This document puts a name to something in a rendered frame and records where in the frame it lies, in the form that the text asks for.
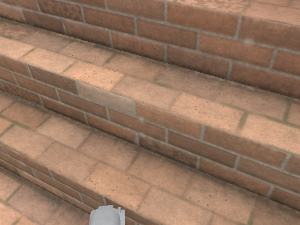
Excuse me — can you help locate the robot left thigh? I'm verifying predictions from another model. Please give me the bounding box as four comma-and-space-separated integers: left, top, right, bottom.
89, 205, 126, 225

